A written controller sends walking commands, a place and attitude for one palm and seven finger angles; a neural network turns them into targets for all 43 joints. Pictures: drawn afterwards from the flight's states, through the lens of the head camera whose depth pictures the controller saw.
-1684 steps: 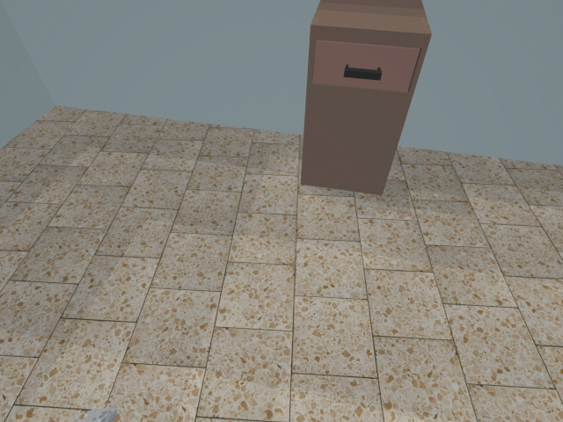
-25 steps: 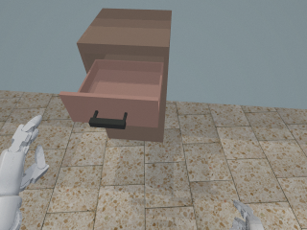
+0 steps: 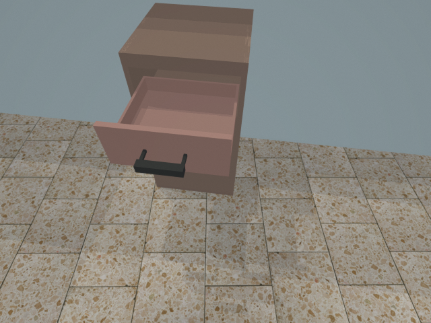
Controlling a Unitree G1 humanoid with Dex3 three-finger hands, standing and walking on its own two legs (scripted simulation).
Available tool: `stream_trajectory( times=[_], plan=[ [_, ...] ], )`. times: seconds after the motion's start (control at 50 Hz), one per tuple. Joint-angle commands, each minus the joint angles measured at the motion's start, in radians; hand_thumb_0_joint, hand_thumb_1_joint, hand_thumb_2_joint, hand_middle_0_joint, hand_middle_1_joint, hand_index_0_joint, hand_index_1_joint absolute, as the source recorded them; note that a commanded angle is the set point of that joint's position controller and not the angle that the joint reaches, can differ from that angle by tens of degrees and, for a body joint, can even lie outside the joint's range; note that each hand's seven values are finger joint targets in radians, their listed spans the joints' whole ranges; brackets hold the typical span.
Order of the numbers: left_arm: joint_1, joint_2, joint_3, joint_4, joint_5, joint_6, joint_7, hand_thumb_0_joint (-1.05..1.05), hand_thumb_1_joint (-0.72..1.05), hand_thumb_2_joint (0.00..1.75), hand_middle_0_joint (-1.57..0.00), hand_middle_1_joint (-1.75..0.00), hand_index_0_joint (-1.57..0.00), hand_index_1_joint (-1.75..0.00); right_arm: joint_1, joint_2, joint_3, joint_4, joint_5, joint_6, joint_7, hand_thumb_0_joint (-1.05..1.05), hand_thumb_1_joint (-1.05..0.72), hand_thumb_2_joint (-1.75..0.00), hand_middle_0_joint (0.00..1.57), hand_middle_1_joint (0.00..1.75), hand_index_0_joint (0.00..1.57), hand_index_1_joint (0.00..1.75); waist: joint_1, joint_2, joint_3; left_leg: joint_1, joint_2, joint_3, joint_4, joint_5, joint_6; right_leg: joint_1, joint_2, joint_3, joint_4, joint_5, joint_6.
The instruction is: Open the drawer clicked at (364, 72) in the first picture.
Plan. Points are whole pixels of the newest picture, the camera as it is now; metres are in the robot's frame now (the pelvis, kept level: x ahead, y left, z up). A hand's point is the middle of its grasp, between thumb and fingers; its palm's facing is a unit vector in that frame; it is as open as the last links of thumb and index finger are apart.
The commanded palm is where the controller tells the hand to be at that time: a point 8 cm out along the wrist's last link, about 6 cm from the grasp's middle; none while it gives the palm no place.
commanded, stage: let the arm hang, fingers relaxed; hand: left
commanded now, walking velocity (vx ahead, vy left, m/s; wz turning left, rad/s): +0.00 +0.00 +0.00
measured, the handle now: (162, 161) +0.54 +0.19 -0.11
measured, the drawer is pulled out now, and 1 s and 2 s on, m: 0.30 0.30 0.30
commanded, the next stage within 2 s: look to check the result in 0.52 s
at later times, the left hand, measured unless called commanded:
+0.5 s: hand out of the picture -0.02 +0.16 -0.18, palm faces +0.03 -0.99 -0.16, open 7.3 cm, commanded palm none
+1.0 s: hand out of the picture -0.01 +0.16 -0.18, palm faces +0.03 -0.99 -0.16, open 7.4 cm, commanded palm none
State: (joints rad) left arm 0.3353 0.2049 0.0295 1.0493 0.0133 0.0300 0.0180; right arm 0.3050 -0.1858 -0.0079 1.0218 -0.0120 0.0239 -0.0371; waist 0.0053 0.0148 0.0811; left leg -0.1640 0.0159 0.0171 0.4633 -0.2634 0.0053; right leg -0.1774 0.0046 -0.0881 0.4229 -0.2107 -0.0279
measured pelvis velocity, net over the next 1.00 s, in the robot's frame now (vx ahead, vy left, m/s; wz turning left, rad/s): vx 0.00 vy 0.01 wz -0.02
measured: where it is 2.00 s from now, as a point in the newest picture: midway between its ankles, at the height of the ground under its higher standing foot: outside the picture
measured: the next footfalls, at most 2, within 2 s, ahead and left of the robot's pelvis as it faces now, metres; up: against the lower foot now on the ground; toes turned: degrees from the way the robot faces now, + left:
none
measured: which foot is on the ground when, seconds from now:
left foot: down 0.00-1.00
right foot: down 0.00-1.00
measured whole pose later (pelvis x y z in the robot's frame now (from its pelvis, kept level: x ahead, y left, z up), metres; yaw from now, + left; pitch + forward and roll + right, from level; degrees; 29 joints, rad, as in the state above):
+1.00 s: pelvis +0.00 +0.01 +0.00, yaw -1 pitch -2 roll +0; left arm 0.30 0.11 0.02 1.13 0.01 0.00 0.03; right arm 0.33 -0.09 0.01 1.12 -0.01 0.00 -0.04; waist -0.01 0.01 0.07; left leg -0.14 0.00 0.04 0.43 -0.25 0.02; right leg -0.18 -0.01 -0.06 0.41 -0.21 -0.01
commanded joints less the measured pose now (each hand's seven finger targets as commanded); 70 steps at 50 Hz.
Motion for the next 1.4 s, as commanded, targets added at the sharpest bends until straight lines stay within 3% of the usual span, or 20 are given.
stream_trajectory(
  times=[0.0,0.12,0.38,0.44,0.54,0.8,0.96,1.0,1.06,1.3,1.38],
  plan=[
    [0.010,0.069,0.003,-0.011,-0.003,-0.032,0.008,0.00,0.90,0.90,-0.20,-0.30,-0.20,-0.30,0.065,-0.067,-0.005,-0.004,0.003,-0.024,-0.003,0.00,-0.90,-0.90,0.20,0.30,0.20,0.30,-0.007,-0.023,0.008,-0.023,0.074,-0.069,-0.117,0.117,0.034,0.001,-0.090,0.119,-0.099,0.049,-0.022],
    [0.017,0.058,-0.001,0.033,-0.005,-0.032,0.014,0.00,0.90,0.90,-0.20,-0.30,-0.20,-0.30,0.096,-0.037,0.001,0.049,0.001,-0.023,-0.002,0.00,-0.90,-0.90,0.20,0.30,0.20,0.30,-0.007,-0.052,0.026,-0.042,0.067,-0.062,-0.133,0.063,0.036,0.006,-0.092,0.118,-0.120,-0.018,-0.016],
    [0.032,0.013,0.007,0.062,-0.004,-0.033,0.018,0.00,0.90,0.90,-0.20,-0.30,-0.20,-0.30,0.140,0.022,0.001,0.095,-0.003,-0.026,-0.009,0.00,-0.90,-0.90,0.20,0.30,0.20,0.30,-0.006,0.026,0.054,-0.079,0.056,-0.058,-0.138,0.030,0.031,0.001,-0.088,0.115,-0.111,-0.026,-0.021],
    [0.031,0.007,0.006,0.064,-0.004,-0.031,0.019,0.00,0.90,0.90,-0.20,-0.30,-0.20,-0.30,0.151,0.022,0.000,0.095,-0.002,-0.027,-0.010,0.00,-0.90,-0.90,0.20,0.30,0.20,0.30,-0.008,0.000,0.049,-0.075,0.062,-0.067,-0.140,0.035,0.036,-0.001,-0.086,0.110,-0.104,-0.019,-0.020],
    [0.041,-0.003,0.006,0.067,-0.004,-0.033,0.019,0.00,0.90,0.90,-0.20,-0.30,-0.20,-0.30,0.157,0.024,-0.002,0.095,-0.002,-0.028,-0.013,0.00,-0.90,-0.90,0.20,0.30,0.20,0.30,-0.011,0.024,0.036,-0.062,0.065,-0.070,-0.140,0.043,0.037,-0.004,-0.084,0.111,-0.099,-0.006,-0.020],
    [0.058,-0.013,0.004,0.076,-0.002,-0.036,0.022,0.00,0.90,0.90,-0.20,-0.30,-0.20,-0.30,0.147,0.017,-0.003,0.091,0.003,-0.031,-0.014,0.00,-0.90,-0.90,0.20,0.30,0.20,0.30,-0.011,-0.011,0.048,-0.032,0.072,-0.066,-0.138,0.081,0.037,-0.033,-0.082,0.110,-0.089,0.026,-0.015],
    [0.047,-0.015,0.005,0.073,-0.003,-0.037,0.023,0.00,0.90,0.90,-0.20,-0.30,-0.20,-0.30,0.140,0.020,-0.001,0.096,0.001,-0.034,-0.014,0.00,-0.90,-0.90,0.20,0.30,0.20,0.30,-0.013,0.006,0.035,-0.028,0.070,-0.058,-0.137,0.108,0.036,-0.008,-0.088,0.110,-0.088,0.055,-0.014],
    [0.051,-0.011,0.004,0.071,-0.003,-0.038,0.023,0.00,0.90,0.90,-0.20,-0.30,-0.20,-0.30,0.135,0.016,-0.001,0.094,0.003,-0.034,-0.014,0.00,-0.90,-0.90,0.20,0.30,0.20,0.30,-0.011,-0.019,0.031,-0.017,0.074,-0.061,-0.135,0.120,0.036,-0.015,-0.084,0.108,-0.085,0.058,-0.013],
    [0.045,-0.014,0.005,0.072,-0.004,-0.039,0.023,0.00,0.90,0.90,-0.20,-0.30,-0.20,-0.30,0.134,0.018,0.001,0.100,0.001,-0.036,-0.015,0.00,-0.90,-0.90,0.20,0.30,0.20,0.30,-0.011,0.006,0.018,-0.015,0.070,-0.056,-0.130,0.146,0.035,0.010,-0.089,0.108,-0.082,0.087,-0.014],
    [0.046,-0.009,0.004,0.075,-0.004,-0.039,0.023,0.00,0.90,0.90,-0.20,-0.30,-0.20,-0.30,0.117,0.015,-0.001,0.102,0.003,-0.031,-0.015,0.00,-0.90,-0.90,0.20,0.30,0.20,0.30,-0.010,-0.007,0.043,0.002,0.070,-0.056,-0.130,0.142,0.032,-0.014,-0.089,0.110,-0.094,0.080,-0.015],
    [0.035,-0.008,0.006,0.077,-0.005,-0.039,0.023,0.00,0.90,0.90,-0.20,-0.30,-0.20,-0.30,0.126,0.015,0.001,0.107,0.001,-0.034,-0.015,0.00,-0.90,-0.90,0.20,0.30,0.20,0.30,-0.012,-0.006,0.021,0.000,0.070,-0.054,-0.130,0.164,0.032,0.021,-0.093,0.106,-0.090,0.103,-0.015]
  ],
)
